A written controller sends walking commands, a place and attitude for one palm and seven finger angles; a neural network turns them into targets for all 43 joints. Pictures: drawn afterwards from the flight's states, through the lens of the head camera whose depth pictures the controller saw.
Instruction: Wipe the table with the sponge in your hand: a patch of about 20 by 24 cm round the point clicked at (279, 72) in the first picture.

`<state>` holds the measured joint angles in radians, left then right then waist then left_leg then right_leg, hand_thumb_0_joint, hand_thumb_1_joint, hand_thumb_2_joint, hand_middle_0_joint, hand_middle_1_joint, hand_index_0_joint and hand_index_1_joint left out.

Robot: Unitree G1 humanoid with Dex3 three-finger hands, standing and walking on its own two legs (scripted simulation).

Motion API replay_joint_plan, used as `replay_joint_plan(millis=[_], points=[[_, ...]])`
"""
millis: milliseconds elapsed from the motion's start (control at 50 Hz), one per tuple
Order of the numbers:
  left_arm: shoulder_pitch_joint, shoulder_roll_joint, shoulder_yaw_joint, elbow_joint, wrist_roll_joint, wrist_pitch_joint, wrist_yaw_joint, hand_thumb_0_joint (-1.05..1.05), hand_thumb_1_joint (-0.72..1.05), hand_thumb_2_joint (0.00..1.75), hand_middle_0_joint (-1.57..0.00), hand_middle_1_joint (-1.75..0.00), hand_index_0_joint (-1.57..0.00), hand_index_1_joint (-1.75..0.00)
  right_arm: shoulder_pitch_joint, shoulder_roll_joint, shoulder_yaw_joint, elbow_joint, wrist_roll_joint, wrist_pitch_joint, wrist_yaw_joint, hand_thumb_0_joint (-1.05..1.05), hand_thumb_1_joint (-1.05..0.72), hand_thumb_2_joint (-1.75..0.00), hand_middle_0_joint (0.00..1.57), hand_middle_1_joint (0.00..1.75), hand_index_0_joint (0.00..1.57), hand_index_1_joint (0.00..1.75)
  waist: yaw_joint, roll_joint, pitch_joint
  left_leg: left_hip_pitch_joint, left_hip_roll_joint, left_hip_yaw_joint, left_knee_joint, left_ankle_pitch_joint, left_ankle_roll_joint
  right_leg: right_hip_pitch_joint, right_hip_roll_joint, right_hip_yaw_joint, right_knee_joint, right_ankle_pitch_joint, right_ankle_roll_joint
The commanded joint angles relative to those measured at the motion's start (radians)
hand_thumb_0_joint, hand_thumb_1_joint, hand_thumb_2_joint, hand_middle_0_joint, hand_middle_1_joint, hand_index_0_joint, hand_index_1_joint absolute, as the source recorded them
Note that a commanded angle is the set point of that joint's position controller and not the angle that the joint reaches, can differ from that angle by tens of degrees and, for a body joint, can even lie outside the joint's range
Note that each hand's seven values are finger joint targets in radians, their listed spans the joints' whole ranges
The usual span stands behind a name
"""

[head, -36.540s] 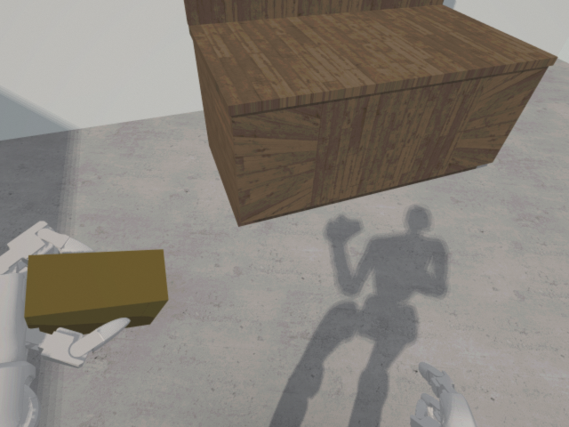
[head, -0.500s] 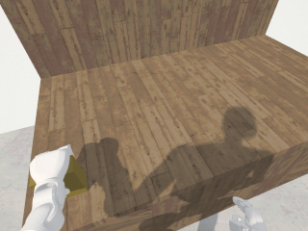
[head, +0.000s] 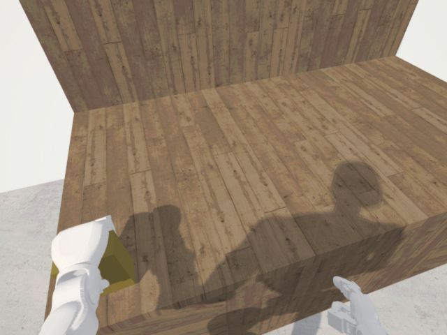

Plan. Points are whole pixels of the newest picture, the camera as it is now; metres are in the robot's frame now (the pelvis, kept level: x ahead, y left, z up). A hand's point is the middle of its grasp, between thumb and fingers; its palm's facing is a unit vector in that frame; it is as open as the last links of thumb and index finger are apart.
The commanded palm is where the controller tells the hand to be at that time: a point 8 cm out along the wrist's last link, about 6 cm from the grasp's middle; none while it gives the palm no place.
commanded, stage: lift the sponge slowly off the table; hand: left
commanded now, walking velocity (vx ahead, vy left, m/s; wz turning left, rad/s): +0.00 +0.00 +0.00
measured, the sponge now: (101, 271) +0.23 +0.29 -0.04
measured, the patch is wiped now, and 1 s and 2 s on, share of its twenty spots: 1.00 1.00 1.00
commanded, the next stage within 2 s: bring the sponge back beside the body in 1.74 s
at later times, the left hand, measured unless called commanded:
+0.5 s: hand (94, 254) +0.23 +0.27 +0.03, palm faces -0.02 -0.12 -0.99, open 9.8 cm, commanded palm +0.21 +0.27 +0.09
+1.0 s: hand (90, 245) +0.23 +0.27 +0.06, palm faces -0.01 -0.12 -0.99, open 9.8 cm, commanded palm +0.21 +0.27 +0.13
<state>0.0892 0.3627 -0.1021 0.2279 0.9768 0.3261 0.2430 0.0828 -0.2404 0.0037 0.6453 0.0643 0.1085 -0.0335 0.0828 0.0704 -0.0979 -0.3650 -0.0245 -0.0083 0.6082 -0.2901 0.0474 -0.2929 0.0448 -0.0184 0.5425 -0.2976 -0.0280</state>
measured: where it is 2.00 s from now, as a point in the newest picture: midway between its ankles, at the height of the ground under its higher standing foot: outside the picture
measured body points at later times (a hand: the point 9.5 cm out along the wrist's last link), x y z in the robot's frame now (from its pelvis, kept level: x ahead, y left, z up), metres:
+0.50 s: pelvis +0.00 -0.01 +0.01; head -0.02 -0.03 +0.45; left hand +0.23 +0.28 +0.08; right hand +0.24 -0.21 -0.07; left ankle +0.01 +0.09 -0.73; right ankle -0.01 -0.11 -0.73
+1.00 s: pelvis -0.01 -0.02 +0.01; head -0.03 -0.05 +0.46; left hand +0.23 +0.27 +0.11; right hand +0.24 -0.22 -0.07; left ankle +0.01 +0.09 -0.73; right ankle -0.01 -0.11 -0.73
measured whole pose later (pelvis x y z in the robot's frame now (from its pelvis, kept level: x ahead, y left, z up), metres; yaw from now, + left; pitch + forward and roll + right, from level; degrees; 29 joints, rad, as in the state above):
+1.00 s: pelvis -0.01 -0.02 +0.01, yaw +1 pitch -3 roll -1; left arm 0.03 0.41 -0.10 0.12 0.94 0.35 0.09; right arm 0.02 -0.25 0.03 0.68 0.06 0.08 -0.07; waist 0.11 0.09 -0.02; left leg -0.20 -0.02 -0.03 0.47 -0.21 0.02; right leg -0.14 0.05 -0.03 0.42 -0.23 -0.05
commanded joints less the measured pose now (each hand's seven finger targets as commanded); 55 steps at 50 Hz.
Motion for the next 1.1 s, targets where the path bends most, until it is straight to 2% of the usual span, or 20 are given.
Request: replay_joint_plan(millis=[0,40,80,140,200,240,320,340,380,440,520,620,640,720,740,820,840,920,1040,1080], points=[[-0.141,0.122,0.052,-0.163,-0.005,-0.012,0.005,0.00,0.10,1.30,-1.20,-1.60,-1.20,-1.60,-0.187,-0.114,-0.041,-0.170,-0.007,-0.058,-0.006,0.00,-0.90,-0.90,0.20,0.30,0.20,0.30,0.000,-0.061,-0.123,0.129,-0.002,-0.074,-0.096,0.192,0.005,0.012,0.016,0.049,-0.088,0.187,-0.058],[-0.188,0.170,0.088,-0.209,0.003,-0.014,0.008,0.00,0.10,1.30,-1.20,-1.60,-1.20,-1.60,-0.204,-0.119,-0.038,-0.165,-0.008,-0.060,-0.008,0.00,-0.90,-0.90,0.20,0.30,0.20,0.30,0.012,-0.019,-0.138,0.148,-0.001,-0.090,-0.108,0.201,0.002,0.023,0.018,0.063,-0.089,0.179,-0.065],[-0.186,0.118,0.036,-0.219,0.008,-0.014,0.006,0.00,0.10,1.30,-1.20,-1.60,-1.20,-1.60,-0.200,-0.109,-0.038,-0.168,-0.007,-0.069,-0.006,0.00,-0.90,-0.90,0.20,0.30,0.20,0.30,0.004,-0.020,-0.150,0.163,0.001,-0.091,-0.104,0.214,0.003,0.019,0.018,0.040,-0.083,0.181,-0.062],[-0.215,0.168,0.080,-0.246,0.004,-0.013,0.007,0.00,0.10,1.30,-1.20,-1.60,-1.20,-1.60,-0.212,-0.115,-0.038,-0.162,-0.010,-0.070,-0.009,0.00,-0.90,-0.90,0.20,0.30,0.20,0.30,0.010,-0.022,-0.140,0.169,0.005,-0.097,-0.120,0.206,0.002,0.028,0.022,0.061,-0.094,0.171,-0.066],[-0.230,0.134,0.041,-0.237,0.014,-0.007,0.004,0.00,0.10,1.30,-1.20,-1.60,-1.20,-1.60,-0.213,-0.108,-0.035,-0.160,-0.011,-0.073,-0.011,0.00,-0.90,-0.90,0.20,0.30,0.20,0.30,0.005,-0.032,-0.130,0.176,0.001,-0.087,-0.118,0.208,0.003,0.027,0.018,0.050,-0.099,0.175,-0.063],[-0.269,0.198,0.096,-0.260,0.017,-0.002,0.004,0.00,0.10,1.30,-1.20,-1.60,-1.20,-1.60,-0.225,-0.115,-0.031,-0.155,-0.014,-0.071,-0.017,0.00,-0.90,-0.90,0.20,0.30,0.20,0.30,0.017,-0.015,-0.141,0.188,-0.001,-0.094,-0.130,0.207,0.003,0.046,0.018,0.070,-0.108,0.175,-0.068],[-0.254,0.192,0.090,-0.257,0.026,0.000,-0.002,0.00,0.10,1.30,-1.20,-1.60,-1.20,-1.60,-0.231,-0.110,-0.030,-0.150,-0.015,-0.070,-0.017,0.00,-0.90,-0.90,0.20,0.30,0.20,0.30,0.017,-0.009,-0.146,0.196,-0.006,-0.080,-0.128,0.238,0.002,0.072,0.011,0.065,-0.116,0.216,-0.066],[-0.265,0.228,0.123,-0.276,0.019,0.002,-0.002,0.00,0.10,1.30,-1.20,-1.60,-1.20,-1.60,-0.233,-0.115,-0.027,-0.152,-0.015,-0.071,-0.019,0.00,-0.90,-0.90,0.20,0.30,0.20,0.30,0.022,-0.001,-0.148,0.197,-0.006,-0.088,-0.138,0.231,0.002,0.082,0.014,0.079,-0.119,0.205,-0.070],[-0.262,0.183,0.082,-0.284,0.016,0.006,-0.011,0.00,0.10,1.30,-1.20,-1.60,-1.20,-1.60,-0.238,-0.107,-0.026,-0.155,-0.013,-0.073,-0.019,0.00,-0.90,-0.90,0.20,0.30,0.20,0.30,0.016,0.002,-0.148,0.210,-0.006,-0.081,-0.137,0.243,0.003,0.084,0.011,0.064,-0.123,0.220,-0.067],[-0.242,0.230,0.126,-0.279,0.003,0.015,-0.028,0.00,0.10,1.30,-1.20,-1.60,-1.20,-1.60,-0.242,-0.117,-0.024,-0.151,-0.013,-0.069,-0.020,0.00,-0.90,-0.90,0.20,0.30,0.20,0.30,0.019,-0.010,-0.131,0.203,-0.008,-0.081,-0.147,0.239,0.003,0.104,0.010,0.086,-0.137,0.230,-0.069],[-0.215,0.181,0.071,-0.327,0.002,0.010,-0.055,0.00,0.10,1.30,-1.20,-1.60,-1.20,-1.60,-0.255,-0.109,-0.022,-0.161,-0.015,-0.071,-0.015,0.00,-0.90,-0.90,0.20,0.30,0.20,0.30,0.017,-0.007,-0.139,0.229,-0.010,-0.078,-0.145,0.272,0.005,0.115,0.004,0.078,-0.144,0.268,-0.065],[-0.228,0.205,0.092,-0.343,-0.001,0.003,-0.070,0.00,0.10,1.30,-1.20,-1.60,-1.20,-1.60,-0.262,-0.110,-0.021,-0.159,-0.017,-0.072,-0.019,0.00,-0.90,-0.90,0.20,0.30,0.20,0.30,0.020,-0.029,-0.118,0.231,-0.011,-0.073,-0.157,0.246,0.008,0.121,0.001,0.090,-0.165,0.244,-0.062],[-0.246,0.256,0.137,-0.364,-0.008,-0.001,-0.067,0.00,0.10,1.30,-1.20,-1.60,-1.20,-1.60,-0.264,-0.117,-0.020,-0.156,-0.015,-0.073,-0.022,0.00,-0.90,-0.90,0.20,0.30,0.20,0.30,0.022,-0.006,-0.114,0.234,-0.009,-0.080,-0.166,0.232,0.008,0.125,0.004,0.104,-0.168,0.222,-0.067],[-0.274,0.243,0.122,-0.344,0.002,0.001,-0.070,0.00,0.10,1.30,-1.20,-1.60,-1.20,-1.60,-0.272,-0.112,-0.017,-0.147,-0.015,-0.075,-0.028,0.00,-0.90,-0.90,0.20,0.30,0.20,0.30,0.022,-0.018,-0.114,0.245,-0.014,-0.073,-0.169,0.240,0.008,0.129,0.000,0.098,-0.182,0.228,-0.063],[-0.270,0.291,0.167,-0.358,-0.005,0.000,-0.068,0.00,0.10,1.30,-1.20,-1.60,-1.20,-1.60,-0.274,-0.119,-0.017,-0.145,-0.016,-0.077,-0.030,0.00,-0.90,-0.90,0.20,0.30,0.20,0.30,0.029,-0.005,-0.114,0.246,-0.014,-0.078,-0.176,0.228,0.009,0.143,0.001,0.115,-0.186,0.214,-0.067],[-0.298,0.227,0.096,-0.335,-0.013,0.015,-0.093,0.00,0.10,1.30,-1.20,-1.60,-1.20,-1.60,-0.284,-0.113,-0.011,-0.148,-0.011,-0.076,-0.032,0.00,-0.90,-0.90,0.20,0.30,0.20,0.30,0.012,-0.016,-0.077,0.239,-0.014,-0.071,-0.190,0.208,0.006,0.123,-0.003,0.097,-0.204,0.178,-0.059],[-0.310,0.280,0.144,-0.331,-0.020,0.016,-0.093,0.00,0.10,1.30,-1.20,-1.60,-1.20,-1.60,-0.284,-0.120,-0.012,-0.145,-0.010,-0.079,-0.036,0.00,-0.90,-0.90,0.20,0.30,0.20,0.30,0.016,-0.016,-0.062,0.237,-0.013,-0.076,-0.199,0.177,0.008,0.121,0.000,0.112,-0.215,0.130,-0.062],[-0.346,0.244,0.097,-0.332,-0.012,0.010,-0.119,0.00,0.10,1.30,-1.20,-1.60,-1.20,-1.60,-0.286,-0.116,-0.008,-0.144,-0.010,-0.085,-0.038,0.00,-0.90,-0.90,0.20,0.30,0.20,0.30,0.013,-0.006,-0.093,0.259,-0.015,-0.072,-0.196,0.203,0.009,0.130,-0.004,0.097,-0.216,0.160,-0.059],[-0.375,0.315,0.159,-0.334,-0.013,0.006,-0.123,0.00,0.10,1.30,-1.20,-1.60,-1.20,-1.60,-0.288,-0.127,-0.006,-0.139,-0.011,-0.087,-0.040,0.00,-0.90,-0.90,0.20,0.30,0.20,0.30,0.023,-0.005,-0.100,0.255,-0.015,-0.073,-0.212,0.198,0.007,0.161,-0.004,0.120,-0.221,0.154,-0.064],[-0.333,0.275,0.138,-0.354,-0.019,0.009,-0.126,0.00,0.10,1.30,-1.20,-1.60,-1.20,-1.60,-0.296,-0.115,-0.007,-0.149,-0.010,-0.090,-0.036,0.00,-0.90,-0.90,0.20,0.30,0.20,0.30,0.031,-0.010,-0.122,0.268,-0.016,-0.070,-0.204,0.235,0.008,0.182,-0.009,0.107,-0.213,0.206,-0.061]])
